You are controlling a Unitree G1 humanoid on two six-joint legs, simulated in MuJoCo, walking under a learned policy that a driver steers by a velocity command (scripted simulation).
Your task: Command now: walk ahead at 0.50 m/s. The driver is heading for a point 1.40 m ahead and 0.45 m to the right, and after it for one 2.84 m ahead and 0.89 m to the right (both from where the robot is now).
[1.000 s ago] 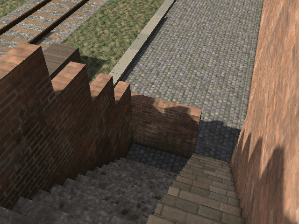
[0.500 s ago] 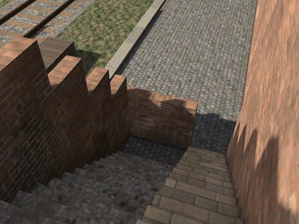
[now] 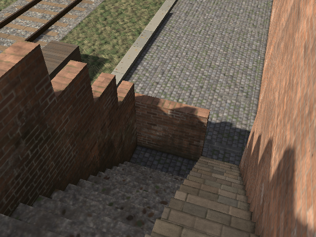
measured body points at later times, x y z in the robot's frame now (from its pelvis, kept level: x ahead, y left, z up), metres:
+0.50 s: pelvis +0.00 +0.00 +0.00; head -0.02 +0.00 +0.45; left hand +0.10 +0.27 -0.12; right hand +0.17 -0.23 -0.09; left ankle +0.00 +0.11 -0.72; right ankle -0.06 -0.14 -0.72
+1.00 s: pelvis +0.00 +0.00 +0.00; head -0.02 +0.00 +0.45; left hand +0.10 +0.27 -0.12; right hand +0.17 -0.23 -0.10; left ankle +0.00 +0.11 -0.72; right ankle -0.06 -0.14 -0.72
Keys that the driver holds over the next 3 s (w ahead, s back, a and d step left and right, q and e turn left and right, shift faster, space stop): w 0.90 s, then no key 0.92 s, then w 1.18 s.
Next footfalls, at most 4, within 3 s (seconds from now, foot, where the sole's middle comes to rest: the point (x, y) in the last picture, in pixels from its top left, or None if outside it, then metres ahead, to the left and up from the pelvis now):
none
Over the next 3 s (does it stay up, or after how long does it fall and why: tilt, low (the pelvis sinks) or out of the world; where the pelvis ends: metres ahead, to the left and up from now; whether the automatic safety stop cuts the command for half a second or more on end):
stays up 0.08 -0.06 -0.07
